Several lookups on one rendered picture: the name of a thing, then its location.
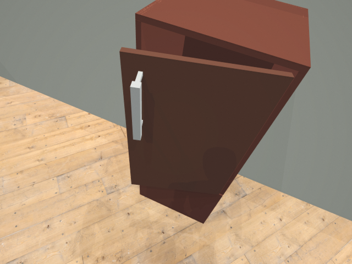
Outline cupboard door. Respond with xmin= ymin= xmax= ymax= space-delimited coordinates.
xmin=119 ymin=47 xmax=294 ymax=195

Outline handle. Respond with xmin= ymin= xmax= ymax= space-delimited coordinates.
xmin=130 ymin=71 xmax=143 ymax=140

